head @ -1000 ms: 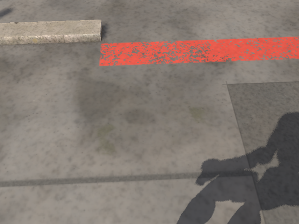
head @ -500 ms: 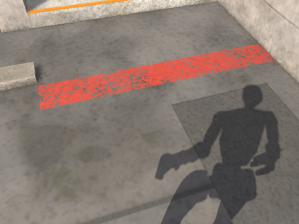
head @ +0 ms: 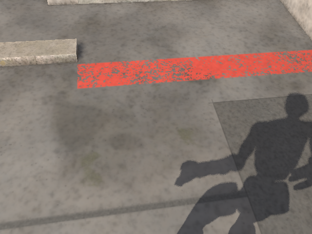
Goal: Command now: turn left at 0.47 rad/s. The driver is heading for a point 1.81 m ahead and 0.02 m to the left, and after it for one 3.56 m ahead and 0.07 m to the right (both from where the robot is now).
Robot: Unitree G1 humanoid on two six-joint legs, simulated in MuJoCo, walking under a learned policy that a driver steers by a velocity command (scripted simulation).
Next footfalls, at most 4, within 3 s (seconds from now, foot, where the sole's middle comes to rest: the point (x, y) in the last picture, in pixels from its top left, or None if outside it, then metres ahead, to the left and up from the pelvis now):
0.40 right None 0.04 -0.14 -0.76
0.68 left None -0.01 0.11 -0.76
1.46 left None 0.05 0.08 -0.76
2.06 left None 0.25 0.16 -0.76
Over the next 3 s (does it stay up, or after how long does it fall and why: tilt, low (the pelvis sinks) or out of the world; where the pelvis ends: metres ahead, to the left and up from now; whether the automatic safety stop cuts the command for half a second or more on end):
stays up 0.45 0.16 0.00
